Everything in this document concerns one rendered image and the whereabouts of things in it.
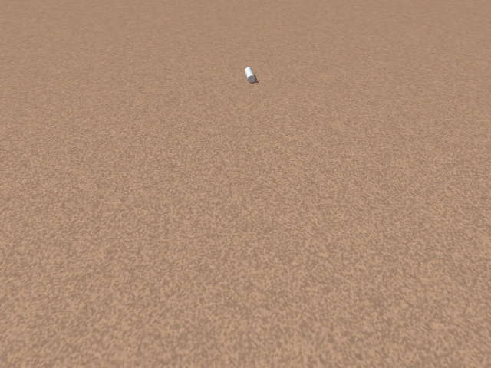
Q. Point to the can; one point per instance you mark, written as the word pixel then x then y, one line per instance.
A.
pixel 249 74

